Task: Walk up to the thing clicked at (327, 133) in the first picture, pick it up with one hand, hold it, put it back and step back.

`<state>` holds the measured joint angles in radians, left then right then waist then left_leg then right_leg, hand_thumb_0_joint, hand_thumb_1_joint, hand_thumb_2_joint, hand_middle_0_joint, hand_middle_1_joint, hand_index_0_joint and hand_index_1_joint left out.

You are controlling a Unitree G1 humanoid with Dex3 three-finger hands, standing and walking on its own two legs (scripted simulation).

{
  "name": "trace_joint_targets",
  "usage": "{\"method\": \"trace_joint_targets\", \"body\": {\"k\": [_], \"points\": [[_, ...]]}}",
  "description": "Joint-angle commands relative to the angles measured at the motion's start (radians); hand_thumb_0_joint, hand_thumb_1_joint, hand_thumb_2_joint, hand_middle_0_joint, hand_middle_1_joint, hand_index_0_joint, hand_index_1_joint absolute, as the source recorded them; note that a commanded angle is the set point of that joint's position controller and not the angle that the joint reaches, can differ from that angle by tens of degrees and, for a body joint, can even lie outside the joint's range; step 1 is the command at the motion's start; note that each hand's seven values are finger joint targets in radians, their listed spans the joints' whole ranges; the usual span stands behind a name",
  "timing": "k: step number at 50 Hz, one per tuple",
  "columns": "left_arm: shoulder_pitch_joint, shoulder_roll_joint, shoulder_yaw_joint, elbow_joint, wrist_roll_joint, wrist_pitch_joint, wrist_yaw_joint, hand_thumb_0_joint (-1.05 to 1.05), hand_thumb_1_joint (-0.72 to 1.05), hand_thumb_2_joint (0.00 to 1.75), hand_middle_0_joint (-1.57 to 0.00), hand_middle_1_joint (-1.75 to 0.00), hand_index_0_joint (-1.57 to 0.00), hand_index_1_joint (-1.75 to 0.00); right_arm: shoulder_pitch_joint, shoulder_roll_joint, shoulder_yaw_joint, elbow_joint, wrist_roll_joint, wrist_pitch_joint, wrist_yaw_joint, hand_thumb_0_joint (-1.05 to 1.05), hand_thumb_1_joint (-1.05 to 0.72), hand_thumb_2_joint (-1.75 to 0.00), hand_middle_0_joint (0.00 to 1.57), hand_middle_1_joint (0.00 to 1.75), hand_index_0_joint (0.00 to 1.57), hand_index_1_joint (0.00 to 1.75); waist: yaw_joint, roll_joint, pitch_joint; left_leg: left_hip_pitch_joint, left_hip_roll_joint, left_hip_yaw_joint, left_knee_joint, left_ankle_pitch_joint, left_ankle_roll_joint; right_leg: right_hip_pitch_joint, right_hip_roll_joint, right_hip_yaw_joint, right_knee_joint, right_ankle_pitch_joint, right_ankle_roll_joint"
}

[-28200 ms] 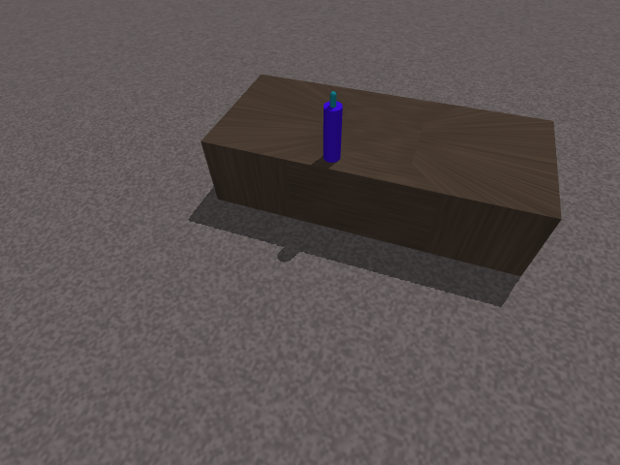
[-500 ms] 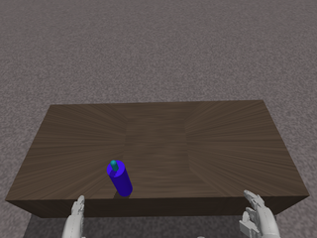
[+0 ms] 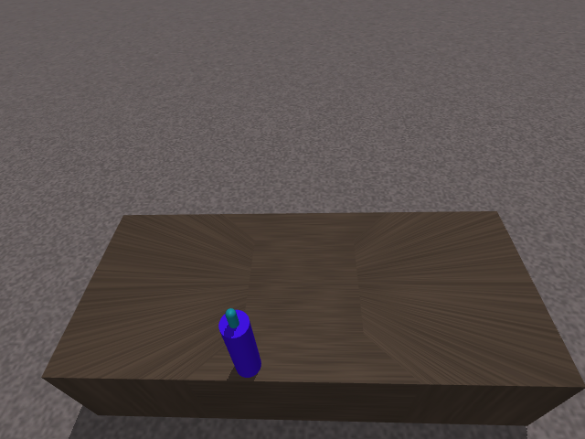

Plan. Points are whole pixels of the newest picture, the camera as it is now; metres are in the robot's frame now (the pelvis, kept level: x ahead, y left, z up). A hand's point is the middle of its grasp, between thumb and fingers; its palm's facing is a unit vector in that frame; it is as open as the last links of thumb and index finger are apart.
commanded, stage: home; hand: left
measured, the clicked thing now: (240, 341) +0.40 +0.16 -0.30
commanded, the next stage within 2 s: stand in 1.20 s
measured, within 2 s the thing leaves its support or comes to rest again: neither
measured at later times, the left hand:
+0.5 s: hand out of the picture +0.02 +0.25 -0.15, palm faces -0.01 -0.93 -0.36, open 17.3 cm
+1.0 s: hand out of the picture +0.06 +0.24 -0.14, palm faces +0.00 -0.93 -0.36, open 17.5 cm
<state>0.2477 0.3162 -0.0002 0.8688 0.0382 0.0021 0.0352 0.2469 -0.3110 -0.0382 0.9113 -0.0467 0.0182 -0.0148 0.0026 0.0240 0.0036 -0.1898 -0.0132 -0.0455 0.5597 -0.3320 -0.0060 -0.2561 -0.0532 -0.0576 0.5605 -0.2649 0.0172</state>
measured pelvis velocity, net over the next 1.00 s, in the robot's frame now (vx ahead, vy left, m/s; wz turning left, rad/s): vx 0.00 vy -0.01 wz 0.02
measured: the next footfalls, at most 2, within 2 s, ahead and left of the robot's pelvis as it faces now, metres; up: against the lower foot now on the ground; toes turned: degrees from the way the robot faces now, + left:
none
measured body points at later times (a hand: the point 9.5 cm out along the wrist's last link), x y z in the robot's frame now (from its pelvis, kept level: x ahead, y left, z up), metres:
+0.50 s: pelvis -0.01 +0.00 +0.01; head -0.02 -0.01 +0.46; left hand +0.02 +0.30 -0.12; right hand +0.05 -0.28 -0.13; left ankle -0.02 +0.12 -0.73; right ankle +0.02 -0.13 -0.73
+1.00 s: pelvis +0.00 -0.01 +0.01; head +0.00 -0.02 +0.46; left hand +0.06 +0.29 -0.11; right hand +0.08 -0.30 -0.13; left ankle -0.02 +0.12 -0.73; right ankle +0.02 -0.13 -0.73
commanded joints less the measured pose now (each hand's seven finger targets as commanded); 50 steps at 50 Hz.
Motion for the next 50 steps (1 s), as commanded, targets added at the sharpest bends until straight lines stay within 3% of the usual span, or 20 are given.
{"method": "trace_joint_targets", "body": {"k": [1, 2, 6, 11, 14, 18, 20, 22, 30, 38, 43, 47, 50], "points": [[-0.064, 0.188, 0.047, -0.013, -0.006, -0.032, 0.013, 0.0, -0.55, 0.06, -0.05, -0.05, -0.05, -0.05, -0.057, -0.165, -0.035, -0.044, 0.011, -0.024, -0.011, 0.0, -0.9, -0.9, 0.2, 0.3, 0.2, 0.3, 0.007, -0.04, 0.009, -0.058, 0.067, -0.076, -0.157, 0.164, 0.017, 0.083, -0.072, 0.101, -0.184, 0.026, -0.032], [-0.072, 0.188, 0.045, 0.001, -0.006, -0.03, 0.013, 0.0, -0.55, 0.05, -0.05, -0.05, -0.05, -0.05, -0.051, -0.171, -0.033, -0.034, 0.012, -0.022, -0.01, 0.0, -0.9, -0.9, 0.2, 0.3, 0.2, 0.3, 0.005, -0.029, 0.018, -0.068, 0.069, -0.078, -0.168, 0.148, 0.02, 0.091, -0.069, 0.098, -0.193, 0.001, -0.029], [-0.075, 0.193, 0.041, 0.057, -0.009, -0.025, 0.011, 0.0, -0.54, 0.06, -0.05, -0.05, -0.05, -0.05, -0.061, -0.19, -0.029, 0.005, 0.014, -0.026, -0.01, 0.0, -0.9, -0.9, 0.2, 0.3, 0.2, 0.3, 0.015, 0.013, 0.011, -0.063, 0.089, -0.104, -0.226, 0.151, 0.022, 0.144, -0.064, 0.079, -0.179, 0.074, -0.026], [-0.088, 0.207, 0.036, 0.118, -0.008, -0.022, 0.008, 0.0, -0.54, 0.06, -0.05, -0.05, -0.05, -0.05, -0.058, -0.194, -0.024, 0.044, 0.018, -0.021, -0.01, 0.0, -0.9, -0.9, 0.2, 0.3, 0.2, 0.3, 0.009, 0.005, 0.038, -0.05, 0.086, -0.1, -0.253, 0.106, 0.02, 0.121, -0.066, 0.086, -0.219, 0.013, -0.02], [-0.076, 0.203, 0.028, 0.147, -0.008, -0.026, 0.006, 0.0, -0.56, 0.05, -0.05, -0.05, -0.05, -0.05, -0.071, -0.194, -0.02, 0.06, 0.021, -0.024, -0.008, 0.0, -0.9, -0.9, 0.2, 0.3, 0.2, 0.3, 0.016, -0.007, 0.039, -0.029, 0.085, -0.1, -0.249, 0.145, 0.022, 0.125, -0.072, 0.09, -0.236, 0.033, -0.016], [-0.094, 0.203, 0.026, 0.17, -0.011, -0.022, 0.003, 0.0, -0.53, 0.06, -0.05, -0.05, -0.05, -0.06, -0.068, -0.203, -0.016, 0.077, 0.024, -0.024, -0.009, 0.0, -0.9, -0.9, 0.2, 0.3, 0.2, 0.3, 0.01, -0.001, 0.04, -0.041, 0.086, -0.1, -0.269, 0.116, 0.022, 0.13, -0.07, 0.088, -0.241, 0.019, -0.018], [-0.089, 0.207, 0.026, 0.183, -0.011, -0.019, 0.0, 0.0, -0.52, 0.07, -0.05, -0.06, -0.05, -0.06, -0.079, -0.204, -0.013, 0.082, 0.022, -0.022, -0.008, 0.0, -0.9, -0.9, 0.2, 0.3, 0.2, 0.3, 0.015, 0.017, 0.066, -0.062, 0.091, -0.11, -0.289, 0.049, 0.022, 0.117, -0.061, 0.082, -0.232, -0.001, -0.014], [-0.083, 0.204, 0.024, 0.194, -0.011, -0.022, 0.002, 0.0, -0.54, 0.06, -0.05, -0.05, -0.05, -0.05, -0.084, -0.205, -0.013, 0.083, 0.025, -0.024, -0.009, 0.0, -0.9, -0.9, 0.2, 0.3, 0.2, 0.3, 0.015, 0.002, 0.027, -0.017, 0.094, -0.104, -0.272, 0.129, 0.026, 0.136, -0.075, 0.089, -0.238, 0.049, -0.019], [-0.114, 0.213, 0.021, 0.217, -0.014, -0.027, 0.002, 0.0, -0.55, 0.06, -0.05, -0.05, -0.05, -0.05, -0.091, -0.205, -0.002, 0.103, 0.029, -0.023, -0.008, 0.0, -0.9, -0.9, 0.2, 0.3, 0.2, 0.3, 0.005, -0.027, 0.033, 0.003, 0.092, -0.092, -0.257, 0.192, 0.026, 0.133, -0.082, 0.096, -0.273, 0.047, -0.02], [-0.124, 0.215, 0.024, 0.232, -0.021, -0.026, -0.002, 0.0, -0.56, 0.05, -0.05, -0.05, -0.05, -0.05, -0.109, -0.214, 0.004, 0.118, 0.031, -0.029, -0.012, 0.0, -0.9, -0.9, 0.2, 0.3, 0.2, 0.3, 0.016, -0.01, -0.003, 0.017, 0.106, -0.093, -0.275, 0.269, 0.022, 0.198, -0.086, 0.083, -0.248, 0.176, -0.026], [-0.152, 0.223, 0.031, 0.238, -0.021, -0.024, -0.004, 0.0, -0.57, 0.04, -0.05, -0.05, -0.05, -0.05, -0.109, -0.222, 0.005, 0.125, 0.032, -0.027, -0.013, 0.0, -0.9, -0.9, 0.2, 0.3, 0.2, 0.3, 0.012, -0.023, 0.009, 0.008, 0.104, -0.09, -0.284, 0.234, 0.02, 0.191, -0.084, 0.084, -0.261, 0.139, -0.025], [-0.158, 0.218, 0.03, 0.237, -0.021, -0.026, -0.006, 0.0, -0.58, 0.04, -0.05, -0.05, -0.05, -0.05, -0.122, -0.224, 0.005, 0.126, 0.032, -0.031, -0.012, 0.0, -0.9, -0.9, 0.2, 0.3, 0.2, 0.3, 0.01, -0.013, 0.004, 0.036, 0.109, -0.087, -0.283, 0.267, 0.018, 0.184, -0.085, 0.083, -0.261, 0.18, -0.027], [-0.161, 0.219, 0.031, 0.242, -0.022, -0.027, -0.008, 0.0, -0.58, 0.04, -0.05, -0.05, -0.05, -0.05, -0.122, -0.222, 0.007, 0.131, 0.032, -0.027, -0.01, 0.0, -0.9, -0.9, 0.2, 0.3, 0.2, 0.3, 0.014, -0.03, 0.021, -0.002, 0.103, -0.085, -0.286, 0.224, 0.016, 0.193, -0.084, 0.088, -0.279, 0.118, -0.023]]}}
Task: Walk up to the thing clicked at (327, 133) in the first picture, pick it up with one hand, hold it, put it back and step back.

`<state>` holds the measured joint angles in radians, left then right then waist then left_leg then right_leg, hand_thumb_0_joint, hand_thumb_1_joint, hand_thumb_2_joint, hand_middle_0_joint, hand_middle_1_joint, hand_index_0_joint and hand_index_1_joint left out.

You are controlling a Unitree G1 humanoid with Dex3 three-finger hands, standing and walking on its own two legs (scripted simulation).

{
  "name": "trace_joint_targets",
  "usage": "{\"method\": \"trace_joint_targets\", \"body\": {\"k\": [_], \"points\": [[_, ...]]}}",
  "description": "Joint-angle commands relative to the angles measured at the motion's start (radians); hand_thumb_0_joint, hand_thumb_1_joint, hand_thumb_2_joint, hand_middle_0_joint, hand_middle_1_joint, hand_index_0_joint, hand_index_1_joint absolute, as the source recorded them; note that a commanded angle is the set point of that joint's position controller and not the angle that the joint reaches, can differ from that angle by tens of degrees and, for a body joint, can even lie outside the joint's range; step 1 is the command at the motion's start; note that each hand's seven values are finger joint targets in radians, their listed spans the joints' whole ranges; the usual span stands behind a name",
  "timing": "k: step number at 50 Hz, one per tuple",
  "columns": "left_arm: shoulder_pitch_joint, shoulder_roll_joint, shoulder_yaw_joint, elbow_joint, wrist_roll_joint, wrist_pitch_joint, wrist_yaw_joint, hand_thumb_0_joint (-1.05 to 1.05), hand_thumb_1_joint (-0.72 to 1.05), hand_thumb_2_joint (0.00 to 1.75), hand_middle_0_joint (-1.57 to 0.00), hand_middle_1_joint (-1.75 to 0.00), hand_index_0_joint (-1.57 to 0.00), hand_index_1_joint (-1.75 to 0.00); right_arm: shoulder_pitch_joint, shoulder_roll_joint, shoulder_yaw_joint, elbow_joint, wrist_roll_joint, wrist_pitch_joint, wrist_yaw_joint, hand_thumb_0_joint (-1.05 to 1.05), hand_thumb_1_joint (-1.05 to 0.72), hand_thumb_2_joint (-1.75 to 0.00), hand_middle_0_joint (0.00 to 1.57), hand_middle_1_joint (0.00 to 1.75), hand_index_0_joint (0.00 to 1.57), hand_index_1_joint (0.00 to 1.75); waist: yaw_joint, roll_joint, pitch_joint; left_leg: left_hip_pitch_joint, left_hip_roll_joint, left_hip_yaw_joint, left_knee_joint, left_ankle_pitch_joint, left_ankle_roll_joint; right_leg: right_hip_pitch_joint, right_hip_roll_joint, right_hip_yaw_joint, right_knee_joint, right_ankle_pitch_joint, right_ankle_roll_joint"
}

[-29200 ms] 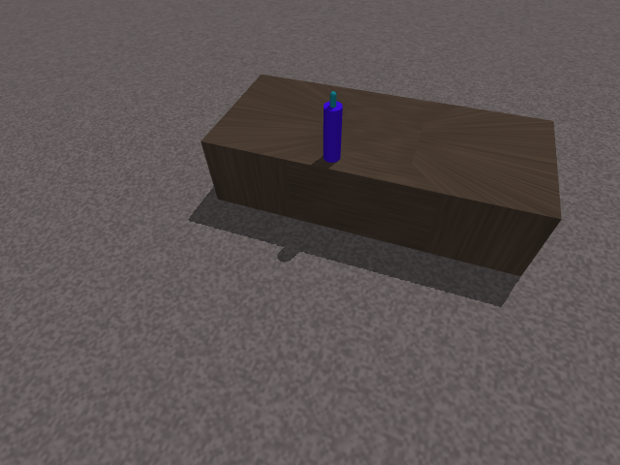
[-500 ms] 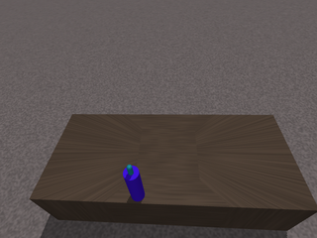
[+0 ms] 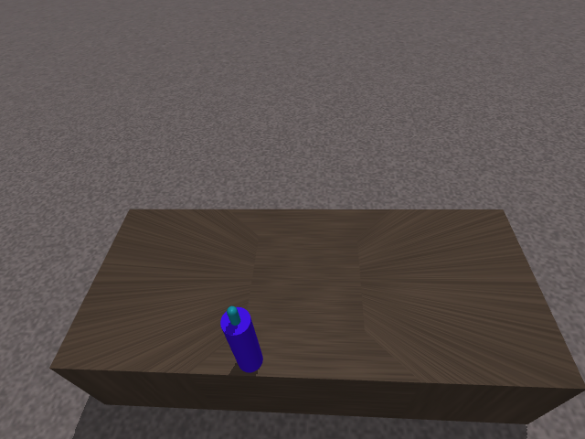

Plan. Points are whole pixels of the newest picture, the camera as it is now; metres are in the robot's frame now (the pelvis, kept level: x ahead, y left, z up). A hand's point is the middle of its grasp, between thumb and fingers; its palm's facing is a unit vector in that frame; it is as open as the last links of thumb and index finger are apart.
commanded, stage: home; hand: left
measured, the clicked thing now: (241, 337) +0.41 +0.17 -0.32
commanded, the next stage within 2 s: stand in 0.20 s
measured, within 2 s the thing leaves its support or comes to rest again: neither
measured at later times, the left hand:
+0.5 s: hand out of the picture +0.08 +0.24 -0.15, palm faces -0.01 -0.93 -0.36, open 15.6 cm
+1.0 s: hand out of the picture +0.08 +0.24 -0.15, palm faces -0.02 -0.93 -0.35, open 7.5 cm
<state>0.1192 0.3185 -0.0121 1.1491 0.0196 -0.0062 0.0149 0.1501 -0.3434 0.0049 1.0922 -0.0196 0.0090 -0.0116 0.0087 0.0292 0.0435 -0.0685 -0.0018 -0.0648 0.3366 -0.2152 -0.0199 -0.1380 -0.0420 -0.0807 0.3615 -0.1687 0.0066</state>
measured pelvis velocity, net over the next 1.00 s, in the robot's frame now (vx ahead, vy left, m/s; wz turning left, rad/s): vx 0.01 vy -0.01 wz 0.00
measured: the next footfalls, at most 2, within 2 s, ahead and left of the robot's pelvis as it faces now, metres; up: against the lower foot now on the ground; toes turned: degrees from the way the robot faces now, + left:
none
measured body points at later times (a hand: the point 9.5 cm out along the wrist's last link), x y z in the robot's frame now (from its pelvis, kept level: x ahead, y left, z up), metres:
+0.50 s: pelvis +0.01 -0.01 +0.00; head +0.01 -0.02 +0.45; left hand +0.08 +0.29 -0.13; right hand +0.08 -0.30 -0.14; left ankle -0.02 +0.14 -0.75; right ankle +0.02 -0.12 -0.75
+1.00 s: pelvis +0.01 -0.01 +0.00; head +0.01 -0.02 +0.45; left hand +0.08 +0.29 -0.13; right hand +0.07 -0.31 -0.14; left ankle -0.02 +0.14 -0.75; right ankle +0.02 -0.12 -0.75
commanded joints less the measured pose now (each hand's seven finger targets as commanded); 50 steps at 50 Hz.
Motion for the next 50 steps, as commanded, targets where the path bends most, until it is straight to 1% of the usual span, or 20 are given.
{"method": "trace_joint_targets", "body": {"k": [1, 4, 10, 13, 15, 17, 18, 21, 22, 26, 27, 28, 29, 31, 33, 35, 37, 40, 46, 50], "points": [[-0.034, 0.223, 0.045, -0.04, -0.001, -0.019, 0.013, 0.0, -0.58, 0.04, -0.05, -0.05, -0.05, -0.05, -0.032, -0.189, -0.039, -0.051, 0.005, -0.017, -0.013, 0.0, -0.9, -0.9, 0.2, 0.3, 0.2, 0.3, 0.009, -0.043, -0.03, -0.107, 0.094, -0.064, -0.059, 0.114, 0.032, 0.076, -0.098, 0.114, -0.085, 0.02, -0.016], [-0.044, 0.227, 0.048, -0.041, -0.002, -0.021, 0.012, 0.0, -0.55, 0.06, -0.05, -0.05, -0.05, -0.05, -0.028, -0.195, -0.04, -0.05, 0.004, -0.019, -0.013, 0.0, -0.9, -0.9, 0.2, 0.3, 0.2, 0.3, 0.003, -0.025, -0.045, -0.098, 0.095, -0.061, -0.056, 0.12, 0.03, 0.083, -0.1, 0.118, -0.087, 0.048, -0.015], [-0.049, 0.228, 0.049, -0.045, -0.006, -0.024, 0.011, 0.0, -0.57, 0.04, -0.05, -0.05, -0.05, -0.05, -0.031, -0.198, -0.038, -0.048, 0.005, -0.025, -0.016, 0.0, -0.9, -0.9, 0.2, 0.3, 0.2, 0.3, 0.002, -0.019, -0.094, -0.051, 0.107, -0.058, -0.055, 0.22, 0.028, 0.109, -0.107, 0.108, -0.052, 0.212, -0.023], [-0.056, 0.222, 0.05, -0.043, -0.007, -0.021, 0.01, 0.0, -0.57, 0.05, -0.05, -0.05, -0.05, -0.05, -0.037, -0.196, -0.036, -0.047, 0.005, -0.023, -0.015, 0.0, -0.9, -0.9, 0.2, 0.3, 0.2, 0.3, 0.006, -0.03, -0.07, -0.084, 0.104, -0.06, -0.065, 0.183, 0.028, 0.111, -0.098, 0.099, -0.059, 0.158, -0.017], [-0.056, 0.219, 0.049, -0.043, -0.005, -0.021, 0.009, 0.0, -0.56, 0.05, -0.05, -0.05, -0.05, -0.05, -0.035, -0.203, -0.037, -0.045, 0.005, -0.023, -0.016, 0.0, -0.9, -0.9, 0.2, 0.3, 0.2, 0.3, 0.003, -0.023, -0.071, -0.068, 0.107, -0.058, -0.062, 0.19, 0.027, 0.1, -0.099, 0.102, -0.062, 0.16, -0.017], [-0.058, 0.228, 0.052, -0.041, -0.006, -0.021, 0.009, 0.0, -0.4, 0.21, -0.2, -0.21, -0.2, -0.21, -0.036, -0.197, -0.036, -0.045, 0.005, -0.023, -0.016, 0.0, -0.9, -0.9, 0.2, 0.3, 0.2, 0.3, 0.002, -0.03, -0.061, -0.068, 0.108, -0.059, -0.067, 0.184, 0.027, 0.095, -0.101, 0.105, -0.065, 0.149, -0.02], [-0.063, 0.226, 0.052, -0.044, -0.005, -0.02, 0.008, 0.0, -0.32, 0.29, -0.2, -0.29, -0.2, -0.29, -0.027, -0.2, -0.035, -0.043, 0.005, -0.024, -0.016, 0.0, -0.9, -0.9, 0.2, 0.3, 0.2, 0.3, 0.0, -0.018, -0.062, -0.075, 0.108, -0.058, -0.071, 0.186, 0.025, 0.098, -0.099, 0.106, -0.064, 0.146, -0.02], [-0.056, 0.226, 0.052, -0.042, -0.006, -0.021, 0.006, 0.0, -0.08, 0.53, -0.2, -0.3, -0.2, -0.3, -0.035, -0.197, -0.035, -0.042, 0.004, -0.023, -0.015, 0.0, -0.9, -0.9, 0.2, 0.3, 0.2, 0.3, 0.005, -0.023, -0.046, -0.074, 0.109, -0.057, -0.073, 0.161, 0.027, 0.083, -0.1, 0.108, -0.072, 0.119, -0.02], [-0.063, 0.23, 0.054, -0.046, -0.005, -0.021, 0.006, 0.0, 0.0, 0.61, -0.2, -0.3, -0.2, -0.3, -0.036, -0.204, -0.037, -0.045, 0.004, -0.024, -0.015, 0.0, -0.9, -0.9, 0.2, 0.3, 0.2, 0.3, 0.0, -0.013, -0.068, -0.066, 0.11, -0.056, -0.072, 0.172, 0.028, 0.094, -0.1, 0.108, -0.07, 0.134, -0.023], [-0.065, 0.234, 0.056, -0.047, -0.005, -0.02, 0.005, 0.0, 0.32, 0.9, -0.2, -0.3, -0.2, -0.3, -0.035, -0.201, -0.038, -0.042, 0.004, -0.023, -0.013, 0.0, -0.9, -0.9, 0.2, 0.3, 0.2, 0.3, 0.004, -0.032, -0.038, -0.1, 0.107, -0.059, -0.083, 0.125, 0.026, 0.086, -0.094, 0.108, -0.08, 0.05, -0.021], [-0.061, 0.231, 0.054, -0.049, -0.004, -0.021, 0.003, 0.0, 0.4, 0.9, -0.2, -0.3, -0.2, -0.3, -0.042, -0.209, -0.041, -0.045, 0.004, -0.025, -0.013, 0.0, -0.9, -0.9, 0.2, 0.3, 0.2, 0.3, 0.004, -0.018, -0.049, -0.079, 0.111, -0.059, -0.077, 0.144, 0.03, 0.084, -0.097, 0.111, -0.079, 0.08, -0.024], [-0.059, 0.229, 0.054, -0.046, -0.004, -0.02, 0.003, 0.0, 0.48, 0.9, -0.2, -0.3, -0.2, -0.3, -0.043, -0.198, -0.039, -0.043, 0.005, -0.025, -0.012, 0.0, -0.9, -0.9, 0.2, 0.3, 0.2, 0.3, 0.004, -0.029, -0.034, -0.083, 0.108, -0.061, -0.079, 0.127, 0.027, 0.067, -0.093, 0.109, -0.086, 0.049, -0.022], [-0.061, 0.227, 0.052, -0.051, -0.003, -0.022, 0.003, 0.0, 0.56, 0.9, -0.2, -0.3, -0.2, -0.3, -0.043, -0.205, -0.042, -0.046, 0.004, -0.026, -0.011, 0.0, -0.9, -0.9, 0.2, 0.3, 0.2, 0.3, 0.002, -0.025, -0.058, -0.071, 0.112, -0.058, -0.073, 0.153, 0.029, 0.088, -0.097, 0.111, -0.081, 0.092, -0.025], [-0.064, 0.232, 0.055, -0.052, -0.006, -0.023, 0.003, 0.0, 0.72, 0.9, -0.2, -0.3, -0.2, -0.3, -0.037, -0.209, -0.041, -0.042, 0.004, -0.027, -0.012, 0.0, -0.9, -0.9, 0.2, 0.3, 0.2, 0.3, 0.002, -0.01, -0.067, -0.079, 0.112, -0.057, -0.075, 0.149, 0.028, 0.1, -0.1, 0.113, -0.073, 0.11, -0.027], [-0.062, 0.235, 0.055, -0.052, -0.007, -0.022, 0.002, 0.0, 0.88, 0.9, -0.2, -0.3, -0.2, -0.3, -0.041, -0.208, -0.041, -0.042, 0.003, -0.028, -0.012, 0.0, -0.9, -0.9, 0.2, 0.3, 0.2, 0.3, 0.001, -0.006, -0.057, -0.072, 0.11, -0.056, -0.082, 0.14, 0.027, 0.08, -0.098, 0.113, -0.075, 0.095, -0.027], [-0.062, 0.232, 0.055, -0.051, -0.009, -0.024, 0.001, 0.0, 0.9, 0.9, -0.2, -0.3, -0.2, -0.3, -0.043, -0.202, -0.038, -0.041, 0.006, -0.029, -0.01, 0.0, -0.9, -0.9, 0.2, 0.3, 0.2, 0.3, 0.003, -0.015, -0.053, -0.074, 0.114, -0.059, -0.08, 0.152, 0.028, 0.089, -0.096, 0.11, -0.07, 0.106, -0.026], [-0.059, 0.235, 0.055, -0.049, -0.008, -0.023, 0.0, 0.0, 0.9, 0.9, -0.2, -0.3, -0.2, -0.3, -0.035, -0.199, -0.036, -0.038, 0.005, -0.025, -0.008, 0.0, -0.9, -0.9, 0.2, 0.3, 0.2, 0.3, 0.002, -0.026, -0.041, -0.092, 0.107, -0.054, -0.084, 0.1, 0.028, 0.078, -0.094, 0.115, -0.086, 0.038, -0.021], [-0.063, 0.238, 0.056, -0.051, -0.006, -0.022, 0.0, 0.0, 0.9, 0.9, -0.2, -0.3, -0.2, -0.3, -0.04, -0.204, -0.039, -0.04, 0.004, -0.027, -0.008, 0.0, -0.9, -0.9, 0.2, 0.3, 0.2, 0.3, 0.001, -0.028, -0.054, -0.077, 0.11, -0.057, -0.083, 0.126, 0.026, 0.08, -0.095, 0.113, -0.081, 0.058, -0.027], [-0.055, 0.233, 0.054, -0.054, -0.011, -0.026, -0.001, 0.0, 0.9, 0.9, -0.2, -0.3, -0.2, -0.3, -0.039, -0.21, -0.037, -0.04, 0.005, -0.031, -0.01, 0.0, -0.9, -0.9, 0.2, 0.3, 0.2, 0.3, 0.003, -0.015, -0.083, -0.062, 0.115, -0.051, -0.075, 0.199, 0.025, 0.113, -0.102, 0.114, -0.059, 0.192, -0.032], [-0.058, 0.238, 0.056, -0.052, -0.011, -0.024, 0.0, 0.0, 0.9, 0.9, -0.2, -0.3, -0.2, -0.3, -0.038, -0.205, -0.035, -0.038, 0.006, -0.029, -0.011, 0.0, -0.9, -0.9, 0.2, 0.3, 0.2, 0.3, 0.001, -0.023, -0.075, -0.056, 0.117, -0.052, -0.076, 0.185, 0.026, 0.104, -0.1, 0.11, -0.064, 0.174, -0.028]]}}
